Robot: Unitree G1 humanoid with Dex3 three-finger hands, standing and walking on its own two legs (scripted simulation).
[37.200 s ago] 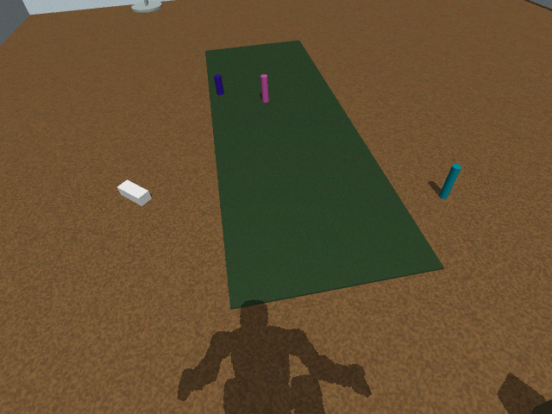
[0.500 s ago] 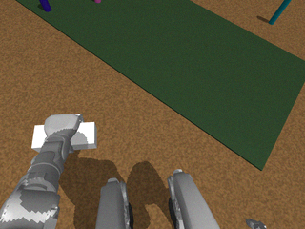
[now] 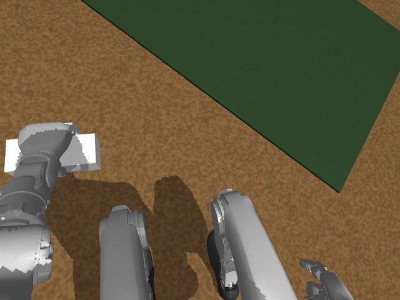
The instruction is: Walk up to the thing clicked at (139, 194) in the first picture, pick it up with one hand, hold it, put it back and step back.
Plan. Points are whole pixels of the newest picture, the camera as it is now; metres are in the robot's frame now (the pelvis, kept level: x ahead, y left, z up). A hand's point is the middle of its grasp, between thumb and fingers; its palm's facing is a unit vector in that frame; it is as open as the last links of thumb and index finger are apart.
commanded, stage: crouch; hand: left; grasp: from above
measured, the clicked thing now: (56, 155) +0.45 +0.28 -0.19
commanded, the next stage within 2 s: lower in 0.66 s
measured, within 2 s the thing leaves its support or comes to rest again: neither
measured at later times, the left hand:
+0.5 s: hand (66, 158) +0.45 +0.27 -0.23, palm faces -0.46 -0.01 -0.89, open 9.7 cm
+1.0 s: hand (72, 161) +0.46 +0.27 -0.28, palm faces -0.50 -0.02 -0.87, open 9.7 cm
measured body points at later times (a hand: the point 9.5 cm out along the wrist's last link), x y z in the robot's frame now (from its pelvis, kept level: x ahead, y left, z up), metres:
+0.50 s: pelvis -0.01 +0.00 -0.07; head +0.23 +0.05 +0.31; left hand +0.47 +0.27 -0.18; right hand +0.02 -0.27 -0.18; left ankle +0.08 +0.12 -0.39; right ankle +0.08 -0.13 -0.39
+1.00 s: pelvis -0.01 +0.00 -0.10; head +0.25 +0.06 +0.27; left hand +0.48 +0.27 -0.23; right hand +0.03 -0.28 -0.20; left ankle +0.08 +0.12 -0.39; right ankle +0.08 -0.13 -0.39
